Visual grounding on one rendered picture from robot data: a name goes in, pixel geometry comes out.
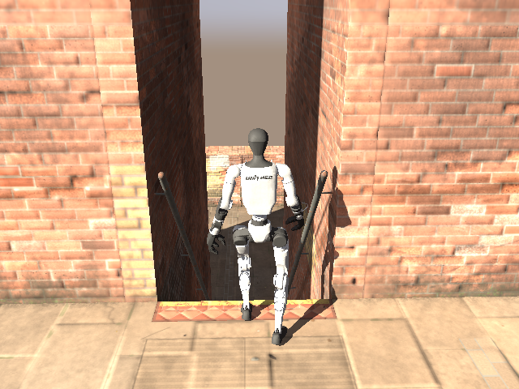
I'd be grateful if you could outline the left robot hand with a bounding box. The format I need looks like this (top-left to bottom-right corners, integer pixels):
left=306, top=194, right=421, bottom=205
left=207, top=232, right=225, bottom=254

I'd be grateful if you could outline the left robot shin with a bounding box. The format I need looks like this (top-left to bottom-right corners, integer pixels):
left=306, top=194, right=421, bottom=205
left=238, top=258, right=251, bottom=310

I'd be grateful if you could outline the right robot hand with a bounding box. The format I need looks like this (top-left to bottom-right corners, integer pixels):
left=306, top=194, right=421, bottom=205
left=285, top=216, right=304, bottom=231

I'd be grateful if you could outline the robot left forearm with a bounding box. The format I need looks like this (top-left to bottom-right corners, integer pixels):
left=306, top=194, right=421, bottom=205
left=209, top=197, right=228, bottom=235

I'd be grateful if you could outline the robot right forearm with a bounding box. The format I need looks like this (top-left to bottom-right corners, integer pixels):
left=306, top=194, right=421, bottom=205
left=291, top=194, right=303, bottom=220

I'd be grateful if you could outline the robot left foot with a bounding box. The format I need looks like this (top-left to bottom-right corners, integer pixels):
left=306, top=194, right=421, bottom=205
left=241, top=302, right=252, bottom=320

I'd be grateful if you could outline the robot left upper arm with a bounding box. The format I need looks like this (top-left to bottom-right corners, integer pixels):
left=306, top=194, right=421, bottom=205
left=220, top=164, right=242, bottom=210

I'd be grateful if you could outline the robot right upper arm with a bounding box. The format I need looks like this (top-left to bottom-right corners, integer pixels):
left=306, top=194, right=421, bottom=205
left=276, top=163, right=298, bottom=207

